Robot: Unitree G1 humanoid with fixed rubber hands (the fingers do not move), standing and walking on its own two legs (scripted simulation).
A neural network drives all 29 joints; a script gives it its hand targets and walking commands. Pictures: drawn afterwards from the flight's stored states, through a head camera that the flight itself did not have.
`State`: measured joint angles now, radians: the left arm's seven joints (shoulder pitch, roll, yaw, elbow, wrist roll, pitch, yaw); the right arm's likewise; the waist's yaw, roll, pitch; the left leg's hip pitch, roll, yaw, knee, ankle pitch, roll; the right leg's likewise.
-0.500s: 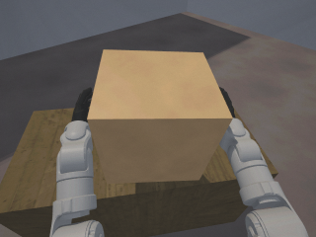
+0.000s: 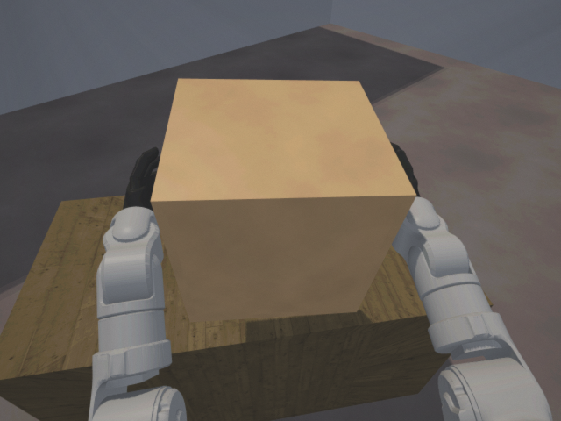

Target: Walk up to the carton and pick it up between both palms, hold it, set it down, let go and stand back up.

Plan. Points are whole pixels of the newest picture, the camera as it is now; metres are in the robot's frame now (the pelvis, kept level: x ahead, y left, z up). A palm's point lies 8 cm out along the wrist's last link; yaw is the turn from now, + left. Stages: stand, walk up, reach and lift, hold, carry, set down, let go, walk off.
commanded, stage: hold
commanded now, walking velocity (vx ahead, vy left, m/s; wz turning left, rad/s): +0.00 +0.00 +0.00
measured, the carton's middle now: (273, 203) +0.39 +0.01 +0.14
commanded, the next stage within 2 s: none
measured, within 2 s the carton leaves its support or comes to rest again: neither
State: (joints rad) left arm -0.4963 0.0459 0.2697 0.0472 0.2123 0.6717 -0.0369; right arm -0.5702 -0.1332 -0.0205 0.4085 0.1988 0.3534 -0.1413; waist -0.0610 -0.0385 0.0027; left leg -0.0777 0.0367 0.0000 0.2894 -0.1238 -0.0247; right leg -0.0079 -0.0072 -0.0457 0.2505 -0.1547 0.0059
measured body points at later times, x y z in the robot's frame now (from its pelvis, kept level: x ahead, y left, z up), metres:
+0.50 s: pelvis -0.01 +0.00 +0.00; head -0.05 +0.02 +0.45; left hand +0.37 +0.19 +0.19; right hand +0.37 -0.17 +0.18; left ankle +0.03 +0.13 -0.75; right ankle -0.01 -0.12 -0.75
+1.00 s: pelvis +0.00 +0.00 +0.00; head -0.04 +0.02 +0.45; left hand +0.36 +0.19 +0.18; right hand +0.37 -0.17 +0.17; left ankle +0.03 +0.13 -0.75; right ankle -0.01 -0.12 -0.75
